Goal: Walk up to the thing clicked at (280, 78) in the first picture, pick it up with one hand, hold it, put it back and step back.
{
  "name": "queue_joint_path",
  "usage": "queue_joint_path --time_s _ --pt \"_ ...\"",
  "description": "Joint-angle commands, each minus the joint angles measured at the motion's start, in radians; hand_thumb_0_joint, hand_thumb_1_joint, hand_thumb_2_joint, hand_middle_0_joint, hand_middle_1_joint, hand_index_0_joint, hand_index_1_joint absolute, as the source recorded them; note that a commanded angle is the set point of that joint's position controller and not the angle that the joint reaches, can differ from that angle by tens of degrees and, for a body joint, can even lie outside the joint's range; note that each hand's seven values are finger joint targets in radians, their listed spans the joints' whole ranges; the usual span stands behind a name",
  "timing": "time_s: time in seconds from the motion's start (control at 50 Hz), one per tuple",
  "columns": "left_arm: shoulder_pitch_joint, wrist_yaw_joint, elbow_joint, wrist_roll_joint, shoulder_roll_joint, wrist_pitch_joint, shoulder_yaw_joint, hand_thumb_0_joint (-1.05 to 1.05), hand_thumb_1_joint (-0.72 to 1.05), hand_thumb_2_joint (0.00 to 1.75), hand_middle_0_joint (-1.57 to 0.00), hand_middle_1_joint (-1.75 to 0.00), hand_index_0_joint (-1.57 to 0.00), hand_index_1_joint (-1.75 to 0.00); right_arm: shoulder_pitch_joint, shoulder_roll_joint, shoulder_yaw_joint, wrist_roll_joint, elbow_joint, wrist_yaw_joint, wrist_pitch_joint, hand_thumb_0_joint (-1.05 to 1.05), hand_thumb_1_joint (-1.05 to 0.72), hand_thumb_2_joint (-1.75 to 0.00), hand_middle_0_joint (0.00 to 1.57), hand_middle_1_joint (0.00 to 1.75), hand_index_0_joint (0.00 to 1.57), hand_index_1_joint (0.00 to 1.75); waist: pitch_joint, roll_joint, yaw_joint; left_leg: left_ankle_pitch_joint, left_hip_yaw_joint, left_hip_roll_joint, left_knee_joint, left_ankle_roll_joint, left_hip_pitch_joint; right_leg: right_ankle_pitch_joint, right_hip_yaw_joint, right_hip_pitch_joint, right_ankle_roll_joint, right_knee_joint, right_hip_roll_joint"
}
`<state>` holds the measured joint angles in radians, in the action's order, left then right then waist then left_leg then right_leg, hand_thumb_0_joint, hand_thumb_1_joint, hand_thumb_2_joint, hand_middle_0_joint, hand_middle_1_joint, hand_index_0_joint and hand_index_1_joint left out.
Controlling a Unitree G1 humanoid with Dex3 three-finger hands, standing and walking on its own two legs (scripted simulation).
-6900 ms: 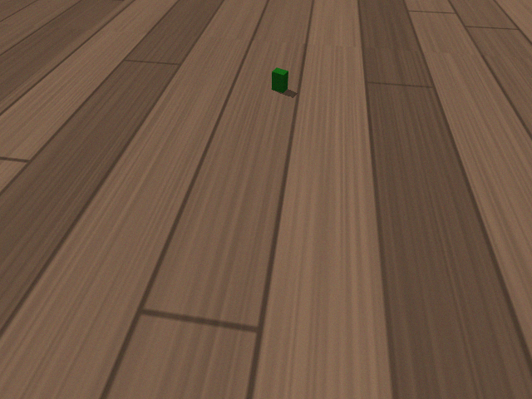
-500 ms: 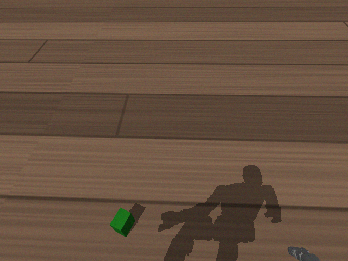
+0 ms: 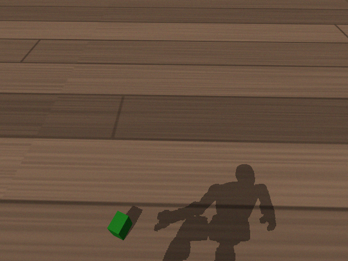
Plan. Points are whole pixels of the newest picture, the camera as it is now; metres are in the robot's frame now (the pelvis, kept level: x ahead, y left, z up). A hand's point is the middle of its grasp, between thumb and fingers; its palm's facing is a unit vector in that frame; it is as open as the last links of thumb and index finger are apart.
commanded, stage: walk up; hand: left
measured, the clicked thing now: (120, 225) +0.38 +0.30 -0.71
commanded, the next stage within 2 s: none
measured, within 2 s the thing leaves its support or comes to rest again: neither
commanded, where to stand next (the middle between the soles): +0.07 -0.01 m, yaw +1 degrees
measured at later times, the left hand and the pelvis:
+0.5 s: hand out of the picture +0.01 +0.24 -0.16, palm faces +0.00 -0.91 -0.41, open 7.4 cm; pelvis -0.05 -0.04 -0.02, yaw +1 degrees
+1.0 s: hand out of the picture +0.06 +0.26 -0.16, palm faces +0.05 -0.92 -0.38, open 7.4 cm; pelvis +0.02 -0.02 -0.02, yaw +4 degrees
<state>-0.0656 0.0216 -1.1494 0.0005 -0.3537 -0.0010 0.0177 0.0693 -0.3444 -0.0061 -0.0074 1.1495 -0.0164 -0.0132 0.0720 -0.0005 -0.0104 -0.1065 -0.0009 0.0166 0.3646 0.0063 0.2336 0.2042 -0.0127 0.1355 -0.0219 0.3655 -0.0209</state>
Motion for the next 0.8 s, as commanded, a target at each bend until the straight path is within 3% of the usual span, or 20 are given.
queue_joint_path --time_s 0.0,0.1,0.12,0.18,0.32,0.34,0.38,0.4,0.44,0.46,0.48,0.52,0.56,0.6,0.66,0.7,0.72,0.74,0.76,0.78 --pt "0.031 -0.018 0.053 0.0 -0.202 0.021 0.036 0.0 0.9 0.9 -0.2 -0.3 -0.2 -0.3 -0.066 -0.221 0.046 0.008 -0.069 0.015 -0.026 0.0 -0.9 -0.9 0.2 0.3 0.2 0.3 -0.124 0.018 0.006 -0.052 -0.129 0.119 -0.079 -0.021 -0.054 -0.043 0.085 -0.008 0.046 -0.066 -0.098" --pt "0.024 -0.019 0.054 0.0 -0.204 0.022 0.037 0.0 0.9 0.9 -0.2 -0.3 -0.2 -0.3 -0.065 -0.222 0.046 0.007 -0.068 0.015 -0.023 0.0 -0.9 -0.9 0.2 0.3 0.2 0.3 -0.127 0.017 0.006 -0.044 -0.125 0.117 -0.075 -0.021 -0.063 -0.065 0.086 -0.006 0.044 -0.068 -0.101" --pt "0.026 -0.027 0.064 0.004 -0.254 0.006 0.062 0.0 0.9 0.9 -0.2 -0.3 -0.2 -0.3 -0.072 -0.277 0.065 0.01 -0.069 0.018 -0.008 0.0 -0.9 -0.9 0.2 0.3 0.2 0.3 -0.032 0.011 0.005 0.244 -0.123 0.116 0.006 -0.03 -0.029 -0.231 0.079 0.07 0.047 0.024 -0.096" --pt "-0.008 -0.033 0.103 0.011 -0.229 -0.009 0.065 0.0 0.9 0.9 -0.2 -0.3 -0.2 -0.3 -0.038 -0.274 0.076 0.022 -0.103 0.021 0.007 0.0 -0.9 -0.9 0.2 0.3 0.2 0.3 -0.177 0.046 0.004 0.421 -0.133 0.156 0.045 -0.075 -0.09 -0.25 0.03 0.025 0.046 0.148 -0.059" --pt "-0.166 -0.025 0.129 -0.01 -0.201 -0.048 0.08 0.0 0.9 0.9 -0.2 -0.3 -0.2 -0.3 -0.151 -0.304 0.112 -0.004 -0.24 0.027 0.046 0.0 -0.9 -0.9 0.2 0.3 0.2 0.3 -0.193 0.195 0.061 0.062 -0.219 0.248 0.053 -0.188 0.167 0.211 0.027 0.016 0.084 0.418 -0.001" --pt "-0.192 -0.024 0.125 -0.017 -0.207 -0.042 0.084 0.0 0.9 0.9 -0.2 -0.3 -0.2 -0.3 -0.169 -0.281 0.111 -0.007 -0.251 0.026 0.05 0.0 -0.9 -0.9 0.2 0.3 0.2 0.3 -0.172 0.143 0.079 -0.015 -0.193 0.198 0.136 -0.148 0.174 0.192 0.066 0.034 0.106 0.295 -0.039" --pt "-0.086 -0.029 0.179 -0.041 -0.354 -0.012 0.116 0.0 0.9 0.9 -0.2 -0.3 -0.2 -0.3 -0.127 -0.188 0.092 -0.002 -0.258 0.034 0.055 0.0 -0.9 -0.9 0.2 0.3 0.2 0.3 -0.056 -0.26 0.066 -0.428 -0.066 -0.128 0.544 -0.015 0.276 0.088 0.491 0.182 0.231 -0.109 -0.335" --pt "-0.041 -0.033 0.228 -0.051 -0.383 -0.003 0.121 0.0 0.9 0.9 -0.2 -0.3 -0.2 -0.3 -0.086 -0.208 0.096 -0.013 -0.258 0.041 0.058 0.0 -0.9 -0.9 0.2 0.3 0.2 0.3 -0.036 -0.235 0.063 -0.478 -0.149 -0.087 0.667 -0.008 0.251 0.084 0.572 0.268 0.303 -0.115 -0.398" --pt "0.049 -0.041 0.251 -0.043 -0.294 0.006 0.107 0.0 0.9 0.9 -0.2 -0.3 -0.2 -0.3 0.011 -0.238 0.111 0.003 -0.213 0.033 0.051 0.0 -0.9 -0.9 0.2 0.3 0.2 0.3 -0.052 -0.083 -0.007 -0.379 -0.172 -0.093 0.768 -0.01 0.21 -0.045 0.353 0.23 0.246 -0.04 -0.283" --pt "0.055 -0.042 0.255 -0.047 -0.262 0.018 0.101 0.0 0.9 0.9 -0.2 -0.3 -0.2 -0.3 0.054 -0.229 0.109 0.008 -0.202 0.023 0.044 0.0 -0.9 -0.9 0.2 0.3 0.2 0.3 -0.107 -0.068 -0.022 -0.312 -0.152 -0.07 0.722 -0.003 0.195 0.069 0.285 0.148 0.207 -0.037 -0.226" --pt "0.01 -0.039 0.247 -0.054 -0.236 0.029 0.094 0.0 0.9 0.9 -0.2 -0.3 -0.2 -0.3 0.071 -0.213 0.103 0.002 -0.194 0.014 0.037 0.0 -0.9 -0.9 0.2 0.3 0.2 0.3 -0.148 -0.084 0.003 -0.293 -0.133 -0.049 0.641 0.002 0.172 0.254 0.266 0.086 0.174 -0.072 -0.195" --pt "-0.083 -0.027 0.257 -0.064 -0.291 0.041 0.116 0.0 0.9 0.9 -0.2 -0.3 -0.2 -0.3 0.049 -0.258 0.111 -0.019 -0.222 -0.011 0.028 0.0 -0.9 -0.9 0.2 0.3 0.2 0.3 -0.126 -0.188 0.057 -0.363 -0.049 -0.039 0.54 0.006 0.296 0.528 0.349 -0.09 0.203 -0.115 -0.235" --pt "-0.199 -0.017 0.252 -0.055 -0.327 0.046 0.138 0.0 0.9 0.9 -0.2 -0.3 -0.2 -0.3 -0.021 -0.273 0.116 -0.034 -0.272 -0.028 0.017 0.0 -0.9 -0.9 0.2 0.3 0.2 0.3 -0.056 -0.163 0.106 -0.428 -0.059 -0.014 0.442 -0.002 0.39 0.577 0.431 -0.175 0.25 -0.138 -0.31" --pt "-0.263 -0.015 0.246 -0.046 -0.328 0.05 0.14 0.0 0.9 0.9 -0.2 -0.3 -0.2 -0.3 -0.059 -0.246 0.112 -0.037 -0.295 -0.031 0.004 0.0 -0.9 -0.9 0.2 0.3 0.2 0.3 -0.001 -0.132 0.126 -0.403 -0.058 0.003 0.338 -0.01 0.383 0.418 0.38 -0.211 0.239 -0.146 -0.292" --pt "-0.211 0.001 0.294 -0.042 -0.318 0.047 0.131 0.0 0.9 0.9 -0.2 -0.3 -0.2 -0.3 0.043 -0.226 0.12 -0.032 -0.273 -0.035 -0.019 0.0 -0.9 -0.9 0.2 0.3 0.2 0.3 -0.012 -0.162 0.062 -0.349 0.001 -0.002 0.196 -0.035 0.163 0.276 0.242 -0.075 0.216 -0.135 -0.234" --pt "-0.136 0.012 0.333 -0.036 -0.29 0.036 0.115 0.0 0.9 0.9 -0.2 -0.3 -0.2 -0.3 0.202 -0.217 0.133 -0.026 -0.229 -0.027 -0.037 0.0 -0.9 -0.9 0.2 0.3 0.2 0.3 -0.061 -0.111 -0.032 -0.142 0.081 -0.038 -0.006 -0.045 -0.134 0.259 0.084 0.096 0.167 -0.006 -0.152" --pt "-0.134 0.015 0.35 -0.037 -0.233 0.028 0.097 0.0 0.9 0.9 -0.2 -0.3 -0.2 -0.3 0.298 -0.242 0.151 -0.028 -0.207 -0.012 -0.047 0.0 -0.9 -0.9 0.2 0.3 0.2 0.3 -0.104 -0.017 -0.079 -0.133 0.032 -0.024 -0.054 -0.064 -0.363 0.248 0.006 0.262 0.127 0.168 -0.093" --pt "-0.138 0.017 0.378 -0.032 -0.151 0.023 0.075 0.0 0.9 0.9 -0.2 -0.3 -0.2 -0.3 0.354 -0.321 0.173 -0.047 -0.212 0.004 -0.054 0.0 -0.9 -0.9 0.2 0.3 0.2 0.3 -0.104 0.189 -0.095 -0.412 -0.308 0.174 -0.129 -0.116 -0.495 0.36 -0.077 0.531 0.075 0.44 0.013" --pt "-0.123 0.01 0.385 -0.037 -0.178 0.016 0.082 0.0 0.9 0.9 -0.2 -0.3 -0.2 -0.3 0.328 -0.41 0.184 -0.051 -0.253 0.015 -0.059 0.0 -0.9 -0.9 0.2 0.3 0.2 0.3 -0.044 0.177 -0.092 -0.64 -0.595 0.378 -0.181 -0.221 -0.359 0.384 0.034 0.641 0.05 0.576 0.031" --pt "-0.107 0.005 0.368 -0.035 -0.254 0.022 0.096 0.0 0.9 0.9 -0.2 -0.3 -0.2 -0.3 0.268 -0.418 0.184 -0.02 -0.276 0.018 -0.064 0.0 -0.9 -0.9 0.2 0.3 0.2 0.3 0.037 0.101 -0.078 -0.552 -0.594 0.434 -0.191 -0.288 -0.236 0.32 0.138 0.589 0.058 0.617 -0.053"
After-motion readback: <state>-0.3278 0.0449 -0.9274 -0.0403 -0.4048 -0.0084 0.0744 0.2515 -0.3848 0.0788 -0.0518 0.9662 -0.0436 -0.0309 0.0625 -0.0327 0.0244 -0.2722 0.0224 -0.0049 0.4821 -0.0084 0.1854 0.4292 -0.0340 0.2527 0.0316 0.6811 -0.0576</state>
